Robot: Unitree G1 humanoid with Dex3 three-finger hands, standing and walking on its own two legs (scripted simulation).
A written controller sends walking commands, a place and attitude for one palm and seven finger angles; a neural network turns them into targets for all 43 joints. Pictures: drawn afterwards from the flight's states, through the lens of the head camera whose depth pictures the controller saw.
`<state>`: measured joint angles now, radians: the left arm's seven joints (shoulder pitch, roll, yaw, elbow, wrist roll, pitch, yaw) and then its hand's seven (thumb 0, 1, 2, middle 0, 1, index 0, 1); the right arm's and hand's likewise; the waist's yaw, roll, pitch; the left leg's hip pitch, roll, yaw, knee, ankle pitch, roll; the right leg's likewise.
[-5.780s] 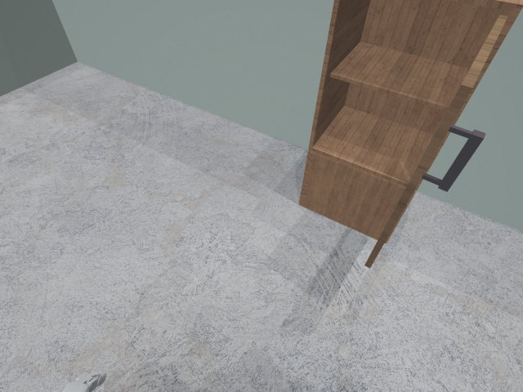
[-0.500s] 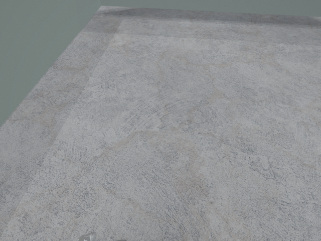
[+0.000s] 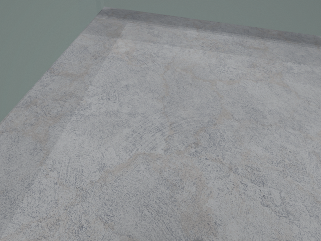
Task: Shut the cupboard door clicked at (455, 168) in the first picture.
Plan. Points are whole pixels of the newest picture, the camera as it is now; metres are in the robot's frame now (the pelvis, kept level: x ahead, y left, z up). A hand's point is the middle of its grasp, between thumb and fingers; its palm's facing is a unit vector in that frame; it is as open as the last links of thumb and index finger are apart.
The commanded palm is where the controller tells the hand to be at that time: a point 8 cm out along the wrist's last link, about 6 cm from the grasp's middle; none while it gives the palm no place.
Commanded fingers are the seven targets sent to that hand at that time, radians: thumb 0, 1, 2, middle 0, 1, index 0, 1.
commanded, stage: walk around to get in front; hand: left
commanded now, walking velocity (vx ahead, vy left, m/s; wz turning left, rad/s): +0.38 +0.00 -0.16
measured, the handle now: out of the picture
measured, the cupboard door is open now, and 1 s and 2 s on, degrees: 85 85 85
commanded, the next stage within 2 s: walk to a spot facing it in 1.00 s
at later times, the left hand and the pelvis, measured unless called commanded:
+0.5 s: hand (140, 175) +0.35 +0.09 -0.16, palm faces -0.10 -0.98 -0.18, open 7.4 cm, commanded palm none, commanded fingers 0.00 0.90 0.90 -0.20 -0.30 -0.20 -0.30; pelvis +0.21 -0.06 -0.01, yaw -5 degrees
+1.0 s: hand (128, 187) +0.31 +0.13 -0.19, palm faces +0.12 -0.99 -0.11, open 7.4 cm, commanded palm none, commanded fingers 0.00 0.90 0.90 -0.20 -0.30 -0.20 -0.30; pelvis +0.41 -0.02 -0.02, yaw +0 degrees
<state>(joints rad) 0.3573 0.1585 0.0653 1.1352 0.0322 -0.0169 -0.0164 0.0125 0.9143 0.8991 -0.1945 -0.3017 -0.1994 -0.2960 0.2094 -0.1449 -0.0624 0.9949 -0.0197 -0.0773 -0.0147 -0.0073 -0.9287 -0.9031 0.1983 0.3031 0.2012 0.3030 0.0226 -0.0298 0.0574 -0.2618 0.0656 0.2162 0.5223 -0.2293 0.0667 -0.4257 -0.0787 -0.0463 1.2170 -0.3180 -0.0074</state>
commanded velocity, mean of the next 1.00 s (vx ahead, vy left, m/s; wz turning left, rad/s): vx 0.37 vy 0.00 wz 0.00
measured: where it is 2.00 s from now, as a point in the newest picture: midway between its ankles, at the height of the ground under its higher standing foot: (165, 191)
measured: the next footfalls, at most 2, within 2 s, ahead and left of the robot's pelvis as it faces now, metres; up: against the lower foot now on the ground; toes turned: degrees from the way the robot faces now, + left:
right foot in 0.42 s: +0.31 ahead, -0.16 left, +0.00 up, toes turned -14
left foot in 0.94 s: +0.53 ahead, +0.07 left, +0.00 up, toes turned +11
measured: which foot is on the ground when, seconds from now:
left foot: down 0.00-0.44, up 0.46-0.92, down 0.94-1.00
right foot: up 0.00-0.40, down 0.42-0.96, up 0.98-1.00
